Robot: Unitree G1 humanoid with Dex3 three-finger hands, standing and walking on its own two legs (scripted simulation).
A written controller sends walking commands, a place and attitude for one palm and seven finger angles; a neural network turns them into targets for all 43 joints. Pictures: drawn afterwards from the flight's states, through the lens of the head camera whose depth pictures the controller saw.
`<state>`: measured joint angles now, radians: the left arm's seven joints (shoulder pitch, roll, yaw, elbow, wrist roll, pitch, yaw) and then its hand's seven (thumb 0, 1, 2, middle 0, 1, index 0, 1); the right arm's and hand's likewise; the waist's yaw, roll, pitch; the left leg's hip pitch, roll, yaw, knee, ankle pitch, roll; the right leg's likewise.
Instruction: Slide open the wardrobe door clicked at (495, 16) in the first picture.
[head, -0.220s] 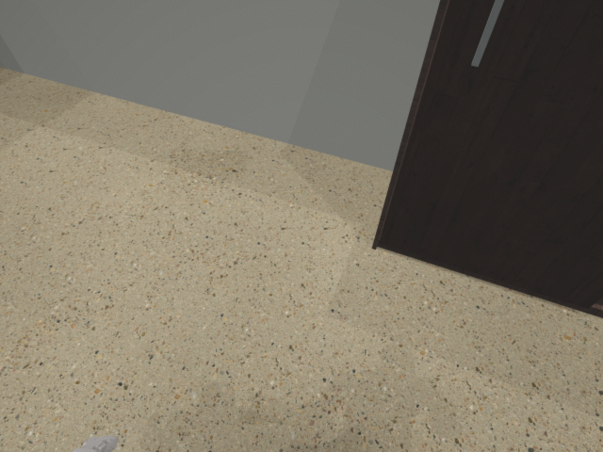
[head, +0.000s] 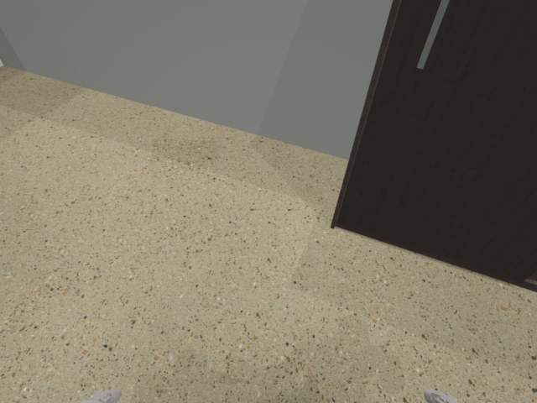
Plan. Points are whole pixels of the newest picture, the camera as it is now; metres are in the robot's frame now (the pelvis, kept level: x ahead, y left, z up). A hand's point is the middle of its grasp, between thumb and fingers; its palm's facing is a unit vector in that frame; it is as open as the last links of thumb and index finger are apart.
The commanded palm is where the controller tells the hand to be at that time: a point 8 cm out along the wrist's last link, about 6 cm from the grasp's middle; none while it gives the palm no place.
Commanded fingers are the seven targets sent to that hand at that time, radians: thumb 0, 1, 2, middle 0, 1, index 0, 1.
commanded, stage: stand and wait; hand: left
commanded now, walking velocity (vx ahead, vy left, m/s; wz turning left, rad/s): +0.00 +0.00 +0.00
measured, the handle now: (441, 9) +1.00 -0.37 +0.22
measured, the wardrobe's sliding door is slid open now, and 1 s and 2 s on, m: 0.00 0.00 0.00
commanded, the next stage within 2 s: look at it before walking up in 0.62 s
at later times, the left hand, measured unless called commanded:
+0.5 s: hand out of the picture +0.05 +0.24 -0.15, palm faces -0.01 -0.94 -0.34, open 7.4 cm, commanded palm none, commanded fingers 0.00 0.90 0.90 -0.20 -0.30 -0.20 -0.30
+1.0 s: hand out of the picture +0.06 +0.23 -0.15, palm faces -0.02 -0.95 -0.32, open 7.4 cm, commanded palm none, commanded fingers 0.00 0.90 0.90 -0.20 -0.30 -0.20 -0.30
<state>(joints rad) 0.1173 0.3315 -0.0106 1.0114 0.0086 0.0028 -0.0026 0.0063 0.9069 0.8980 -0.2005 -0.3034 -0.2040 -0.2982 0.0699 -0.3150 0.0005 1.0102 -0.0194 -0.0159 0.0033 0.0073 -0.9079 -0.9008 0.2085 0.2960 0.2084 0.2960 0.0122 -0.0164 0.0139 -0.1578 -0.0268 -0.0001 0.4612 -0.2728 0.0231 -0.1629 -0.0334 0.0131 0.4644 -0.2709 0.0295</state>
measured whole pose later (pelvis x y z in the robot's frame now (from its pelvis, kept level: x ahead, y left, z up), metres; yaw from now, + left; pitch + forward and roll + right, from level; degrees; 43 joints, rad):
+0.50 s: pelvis -0.02 -0.01 +0.00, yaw +0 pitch -2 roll +0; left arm 0.15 0.35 0.00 1.09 0.01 0.00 0.00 0.01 0.91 0.90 -0.20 -0.30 -0.20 -0.30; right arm 0.13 -0.34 0.00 1.11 -0.01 -0.01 0.00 0.01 -0.91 -0.90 0.21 0.30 0.21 0.30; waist 0.01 -0.01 0.04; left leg -0.14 -0.01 -0.01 0.40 -0.21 0.01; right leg -0.15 -0.02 0.00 0.40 -0.22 0.01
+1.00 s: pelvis -0.02 -0.02 +0.01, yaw +0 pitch -2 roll +0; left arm 0.13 0.34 0.00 1.08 0.01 -0.01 -0.01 0.01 0.91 0.90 -0.20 -0.30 -0.20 -0.30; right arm 0.11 -0.33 0.00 1.11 -0.01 -0.01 0.00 0.01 -0.91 -0.90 0.21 0.30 0.21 0.30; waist 0.01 -0.01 0.04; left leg -0.14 0.00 -0.01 0.38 -0.20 0.00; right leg -0.15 -0.01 0.00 0.38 -0.20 0.00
